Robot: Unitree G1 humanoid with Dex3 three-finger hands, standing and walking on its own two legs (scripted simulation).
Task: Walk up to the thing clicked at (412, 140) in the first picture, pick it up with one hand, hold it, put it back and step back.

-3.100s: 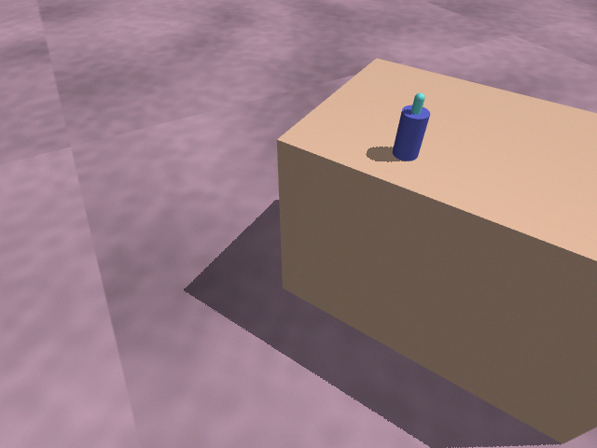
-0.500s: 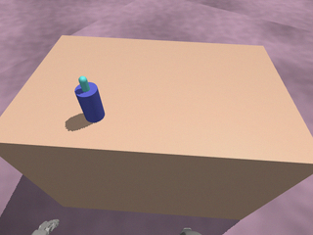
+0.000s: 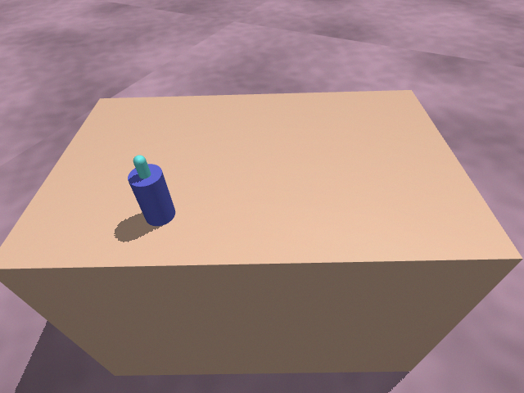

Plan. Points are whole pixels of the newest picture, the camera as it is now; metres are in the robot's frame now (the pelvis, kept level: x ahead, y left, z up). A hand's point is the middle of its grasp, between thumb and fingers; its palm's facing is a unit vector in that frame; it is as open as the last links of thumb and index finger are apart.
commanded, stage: walk up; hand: left
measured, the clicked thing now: (150, 188) +0.51 +0.24 +0.02
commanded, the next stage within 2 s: stand in 1.26 s
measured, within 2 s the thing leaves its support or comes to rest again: neither
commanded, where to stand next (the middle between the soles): +0.08 +0.01 m, yaw +2 degrees
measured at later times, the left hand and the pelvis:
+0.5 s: hand out of the picture +0.12 +0.24 -0.13, palm faces -0.04 -0.93 -0.36, open 7.4 cm; pelvis +0.02 -0.01 +0.02, yaw +0 degrees
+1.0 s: hand out of the picture +0.11 +0.26 -0.13, palm faces -0.04 -0.93 -0.36, open 7.4 cm; pelvis +0.02 +0.00 +0.02, yaw -1 degrees
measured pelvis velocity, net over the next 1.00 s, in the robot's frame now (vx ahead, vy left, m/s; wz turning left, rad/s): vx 0.02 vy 0.00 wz -0.01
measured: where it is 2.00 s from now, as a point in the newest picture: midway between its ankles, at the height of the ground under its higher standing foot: outside the picture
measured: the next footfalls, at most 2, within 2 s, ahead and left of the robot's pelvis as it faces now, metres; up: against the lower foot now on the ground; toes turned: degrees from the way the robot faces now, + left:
none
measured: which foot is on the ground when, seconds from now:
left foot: down 0.00-1.00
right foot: down 0.00-1.00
